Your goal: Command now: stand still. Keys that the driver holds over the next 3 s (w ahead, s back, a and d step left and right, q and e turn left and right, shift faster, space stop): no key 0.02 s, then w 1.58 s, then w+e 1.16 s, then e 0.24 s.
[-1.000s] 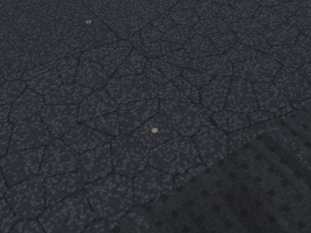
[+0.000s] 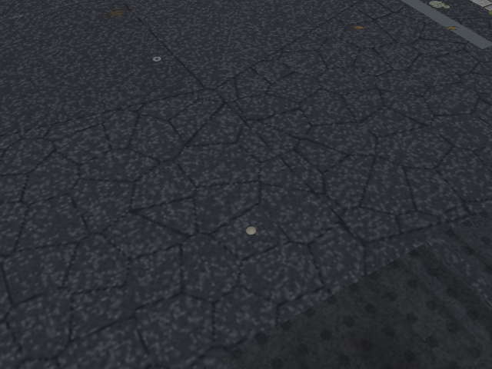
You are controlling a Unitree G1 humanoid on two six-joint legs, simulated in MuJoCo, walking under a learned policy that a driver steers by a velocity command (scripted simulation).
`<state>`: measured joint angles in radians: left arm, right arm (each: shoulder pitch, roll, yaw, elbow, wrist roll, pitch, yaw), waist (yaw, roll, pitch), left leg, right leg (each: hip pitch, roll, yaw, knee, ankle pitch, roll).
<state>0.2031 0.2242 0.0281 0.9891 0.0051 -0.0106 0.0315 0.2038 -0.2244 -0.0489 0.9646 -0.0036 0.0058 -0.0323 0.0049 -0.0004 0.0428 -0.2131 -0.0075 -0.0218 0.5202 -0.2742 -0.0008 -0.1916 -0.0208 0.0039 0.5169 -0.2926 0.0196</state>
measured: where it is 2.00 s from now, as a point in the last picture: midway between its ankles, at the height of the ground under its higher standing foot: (267, 234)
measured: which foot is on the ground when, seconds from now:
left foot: down 0.00-0.32, up 0.34-0.68, down 0.70-1.00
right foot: down 0.00-0.72, up 0.74-1.00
